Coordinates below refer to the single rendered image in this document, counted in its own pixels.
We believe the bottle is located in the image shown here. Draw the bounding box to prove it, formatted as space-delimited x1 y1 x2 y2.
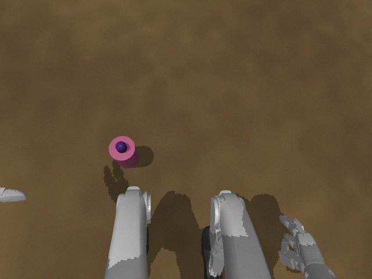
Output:
109 136 139 169

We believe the right robot arm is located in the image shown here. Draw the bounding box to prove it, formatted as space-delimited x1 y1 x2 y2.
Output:
303 263 336 279

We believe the right robot hand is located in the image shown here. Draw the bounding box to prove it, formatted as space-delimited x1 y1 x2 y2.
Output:
278 214 325 273

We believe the left robot hand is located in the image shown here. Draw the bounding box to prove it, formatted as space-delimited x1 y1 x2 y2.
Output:
0 188 27 202

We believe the right robot foot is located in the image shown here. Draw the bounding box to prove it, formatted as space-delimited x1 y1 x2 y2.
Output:
201 226 222 279

